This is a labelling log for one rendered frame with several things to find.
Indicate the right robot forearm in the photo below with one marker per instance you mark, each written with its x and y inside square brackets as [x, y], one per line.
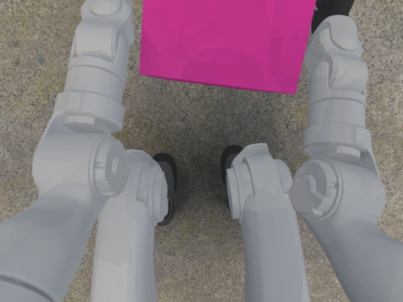
[337, 95]

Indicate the robot right upper arm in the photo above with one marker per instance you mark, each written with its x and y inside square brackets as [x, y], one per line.
[341, 204]

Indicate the robot left shin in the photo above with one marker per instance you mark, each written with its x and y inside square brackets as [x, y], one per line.
[141, 156]

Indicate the robot left upper arm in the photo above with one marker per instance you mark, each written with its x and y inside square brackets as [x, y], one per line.
[42, 247]

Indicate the carton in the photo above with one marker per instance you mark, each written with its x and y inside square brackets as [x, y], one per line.
[255, 45]

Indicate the robot right shin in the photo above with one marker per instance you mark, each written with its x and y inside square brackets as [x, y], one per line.
[262, 149]

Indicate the robot shin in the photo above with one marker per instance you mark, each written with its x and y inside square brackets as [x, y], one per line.
[262, 149]
[141, 156]

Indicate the left robot forearm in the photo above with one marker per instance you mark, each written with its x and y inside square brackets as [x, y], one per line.
[97, 71]

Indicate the right robot hand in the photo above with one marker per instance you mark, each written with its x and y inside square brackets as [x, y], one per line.
[326, 8]

